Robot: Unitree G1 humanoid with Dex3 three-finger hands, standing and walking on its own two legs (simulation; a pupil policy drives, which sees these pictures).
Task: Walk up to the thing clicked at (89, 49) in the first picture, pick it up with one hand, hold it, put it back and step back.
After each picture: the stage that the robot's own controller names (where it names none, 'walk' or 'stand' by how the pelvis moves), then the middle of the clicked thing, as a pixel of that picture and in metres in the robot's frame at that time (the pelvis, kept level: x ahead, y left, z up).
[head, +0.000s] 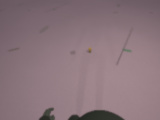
stand; (89, 50) +1.45 +0.05 -0.72
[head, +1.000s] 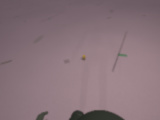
walk; (84, 57) +1.30 +0.25 -0.70
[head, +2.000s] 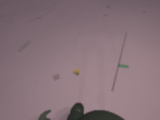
walk; (77, 72) +0.82 +0.32 -0.72
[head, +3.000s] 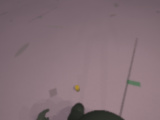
walk; (77, 88) +0.49 +0.25 -0.71
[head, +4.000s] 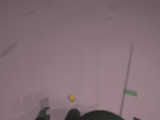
stand; (72, 98) +0.34 +0.21 -0.70
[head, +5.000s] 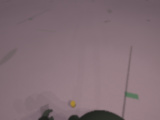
stand; (73, 104) +0.30 +0.21 -0.72
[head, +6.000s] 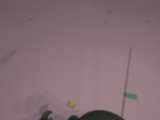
stand; (72, 104) +0.30 +0.22 -0.73
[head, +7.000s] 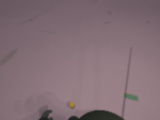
stand; (72, 105) +0.29 +0.22 -0.73
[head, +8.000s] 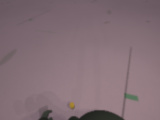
stand; (72, 105) +0.29 +0.22 -0.73
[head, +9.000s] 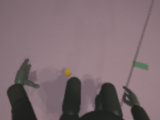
go down; (68, 73) +0.36 +0.22 -0.42
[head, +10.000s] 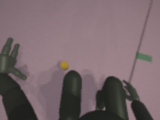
go down; (64, 66) +0.38 +0.25 -0.31
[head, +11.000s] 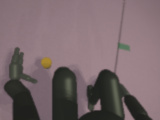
close in; (46, 63) +0.36 +0.27 -0.23
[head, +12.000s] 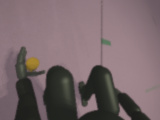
close; (32, 64) +0.35 +0.28 -0.21
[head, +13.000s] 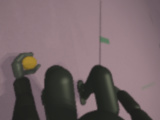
close; (29, 64) +0.35 +0.28 -0.22
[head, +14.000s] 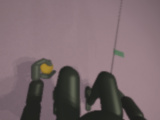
lift; (46, 68) +0.30 +0.28 -0.15
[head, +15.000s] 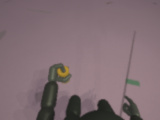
lift; (64, 75) +0.32 +0.19 +0.02
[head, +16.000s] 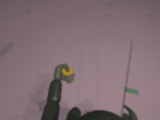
hold; (68, 75) +0.33 +0.17 +0.01
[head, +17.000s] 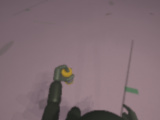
hold; (68, 76) +0.32 +0.17 +0.00
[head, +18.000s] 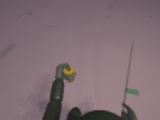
crouch; (69, 74) +0.34 +0.16 +0.01
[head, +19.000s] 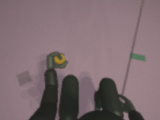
crouch; (61, 62) +0.40 +0.22 -0.10
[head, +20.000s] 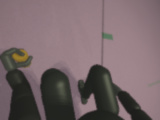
lower; (23, 59) +0.39 +0.31 -0.22
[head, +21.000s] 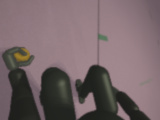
lower; (23, 58) +0.39 +0.30 -0.22
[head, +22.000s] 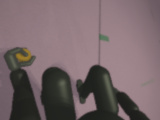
lower; (25, 58) +0.38 +0.30 -0.22
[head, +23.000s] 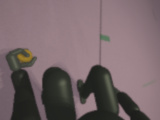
lower; (26, 59) +0.38 +0.30 -0.22
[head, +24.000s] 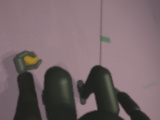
loosen; (31, 61) +0.37 +0.28 -0.22
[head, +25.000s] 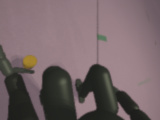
withdraw; (29, 62) +0.36 +0.27 -0.22
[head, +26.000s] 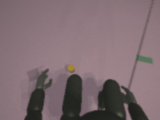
walk; (71, 69) +0.40 +0.21 -0.39
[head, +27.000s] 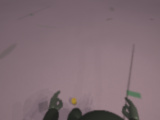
stand; (74, 101) +0.32 +0.18 -0.66
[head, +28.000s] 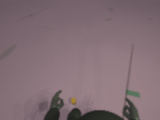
stand; (73, 101) +0.33 +0.19 -0.67
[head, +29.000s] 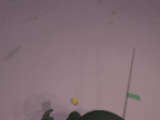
stand; (75, 101) +0.34 +0.18 -0.71
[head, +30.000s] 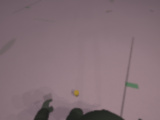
walk; (76, 93) +0.37 +0.15 -0.70
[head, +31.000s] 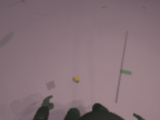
walk; (77, 79) +0.55 +0.14 -0.71
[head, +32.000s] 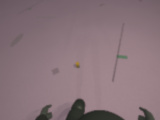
walk; (77, 65) +0.84 +0.29 -0.69
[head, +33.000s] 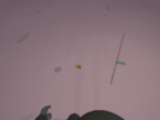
stand; (79, 65) +0.96 +0.21 -0.71
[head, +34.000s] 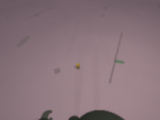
stand; (78, 66) +0.98 +0.25 -0.72
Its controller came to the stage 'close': yes
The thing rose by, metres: 0.71
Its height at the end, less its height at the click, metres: +0.00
